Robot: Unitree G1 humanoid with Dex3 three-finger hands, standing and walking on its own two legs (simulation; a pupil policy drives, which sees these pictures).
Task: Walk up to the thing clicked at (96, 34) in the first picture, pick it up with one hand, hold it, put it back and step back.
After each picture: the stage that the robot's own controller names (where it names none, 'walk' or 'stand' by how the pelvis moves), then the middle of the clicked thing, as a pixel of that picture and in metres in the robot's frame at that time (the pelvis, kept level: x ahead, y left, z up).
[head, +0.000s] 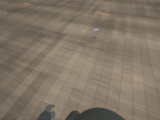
stand; (95, 36) +1.95 -0.01 -0.72
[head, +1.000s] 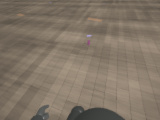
walk; (88, 42) +1.81 +0.25 -0.71
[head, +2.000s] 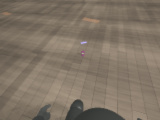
walk; (82, 53) +1.25 +0.31 -0.72
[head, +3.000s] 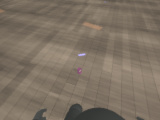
walk; (79, 70) +0.79 +0.25 -0.70
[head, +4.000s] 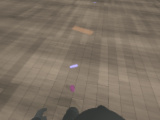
walk; (72, 88) +0.47 +0.23 -0.71
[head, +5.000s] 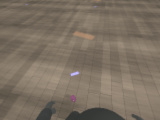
stand; (73, 98) +0.35 +0.24 -0.72
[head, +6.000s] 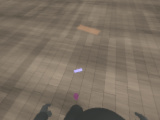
stand; (76, 96) +0.32 +0.20 -0.70
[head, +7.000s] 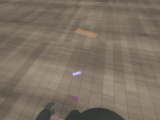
stand; (75, 99) +0.32 +0.20 -0.72
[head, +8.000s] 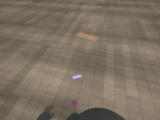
stand; (74, 103) +0.29 +0.20 -0.73
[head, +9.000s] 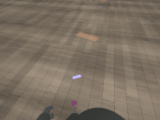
stand; (74, 103) +0.28 +0.21 -0.73
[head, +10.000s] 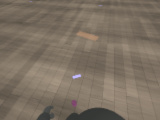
stand; (74, 103) +0.28 +0.20 -0.73
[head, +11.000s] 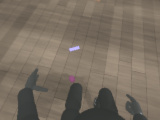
go down; (72, 79) +0.34 +0.21 -0.52
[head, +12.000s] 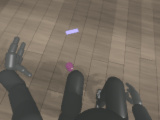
go down; (69, 67) +0.38 +0.23 -0.32
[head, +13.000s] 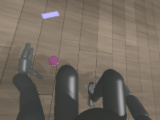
close in; (53, 61) +0.36 +0.25 -0.24
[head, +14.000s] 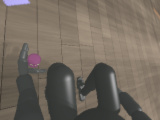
close; (34, 61) +0.36 +0.27 -0.22
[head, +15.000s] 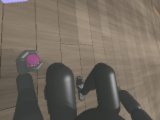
close; (33, 61) +0.36 +0.27 -0.22
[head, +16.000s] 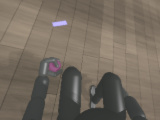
lift; (54, 67) +0.30 +0.27 -0.11
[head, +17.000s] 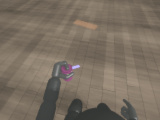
lift; (67, 72) +0.32 +0.18 +0.03
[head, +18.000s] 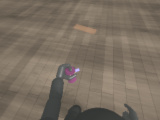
hold; (71, 74) +0.32 +0.16 +0.00
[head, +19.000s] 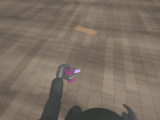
hold; (70, 75) +0.32 +0.17 +0.00
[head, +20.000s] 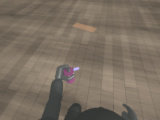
crouch; (69, 75) +0.32 +0.17 -0.02
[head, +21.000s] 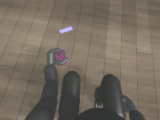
lower; (61, 58) +0.41 +0.22 -0.10
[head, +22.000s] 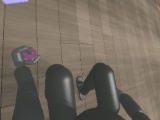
lower; (30, 56) +0.39 +0.28 -0.22
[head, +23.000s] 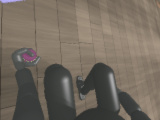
lower; (30, 58) +0.38 +0.29 -0.22
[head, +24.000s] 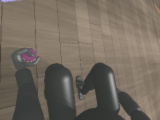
lower; (30, 57) +0.38 +0.29 -0.22
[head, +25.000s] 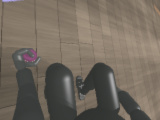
lower; (30, 58) +0.37 +0.28 -0.22
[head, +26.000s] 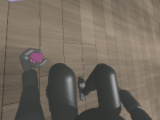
open; (36, 58) +0.36 +0.27 -0.22
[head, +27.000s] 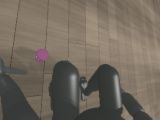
stand; (41, 56) +0.36 +0.26 -0.22
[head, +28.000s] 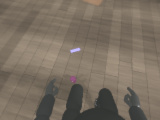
walk; (73, 79) +0.36 +0.21 -0.52
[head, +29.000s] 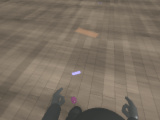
stand; (73, 100) +0.31 +0.20 -0.67
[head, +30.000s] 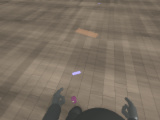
stand; (74, 99) +0.32 +0.20 -0.67
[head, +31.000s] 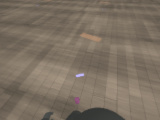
stand; (77, 100) +0.34 +0.19 -0.72
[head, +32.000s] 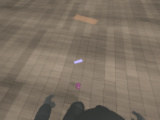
walk; (78, 86) +0.40 +0.15 -0.70
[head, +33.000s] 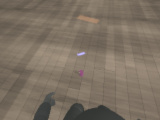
walk; (81, 73) +0.65 +0.17 -0.69
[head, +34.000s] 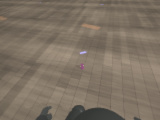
stand; (82, 66) +0.93 +0.26 -0.70
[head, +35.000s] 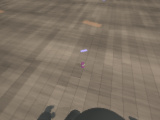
stand; (82, 65) +0.93 +0.19 -0.72
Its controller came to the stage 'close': yes
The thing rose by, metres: 0.71
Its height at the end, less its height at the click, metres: +0.00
